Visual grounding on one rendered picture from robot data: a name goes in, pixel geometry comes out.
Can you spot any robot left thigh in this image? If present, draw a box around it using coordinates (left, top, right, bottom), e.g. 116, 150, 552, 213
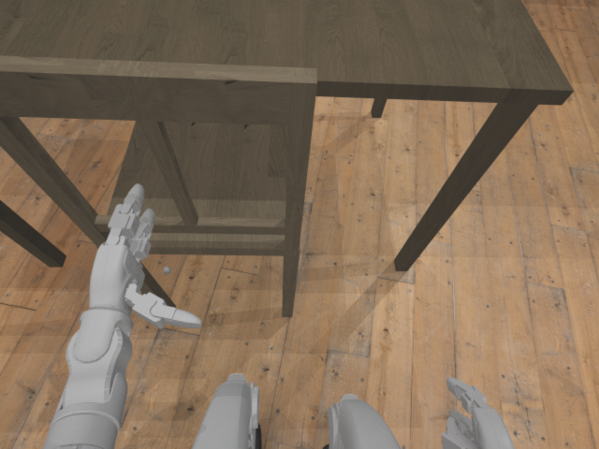
192, 381, 259, 449

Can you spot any robot thigh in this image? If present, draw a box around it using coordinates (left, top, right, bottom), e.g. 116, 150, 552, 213
329, 399, 401, 449
192, 381, 259, 449

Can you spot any left robot hand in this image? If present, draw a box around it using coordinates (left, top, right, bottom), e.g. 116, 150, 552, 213
89, 183, 202, 329

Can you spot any chair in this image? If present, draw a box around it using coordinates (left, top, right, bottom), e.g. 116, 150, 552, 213
0, 55, 317, 317

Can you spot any left robot forearm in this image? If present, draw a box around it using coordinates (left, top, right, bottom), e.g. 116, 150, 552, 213
42, 308, 134, 449

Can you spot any table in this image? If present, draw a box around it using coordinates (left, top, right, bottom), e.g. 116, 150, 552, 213
0, 0, 574, 271

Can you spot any robot right thigh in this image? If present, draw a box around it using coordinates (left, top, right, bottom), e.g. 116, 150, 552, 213
329, 399, 401, 449

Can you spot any right robot hand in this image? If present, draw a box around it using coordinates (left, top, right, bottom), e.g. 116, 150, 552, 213
441, 377, 515, 449

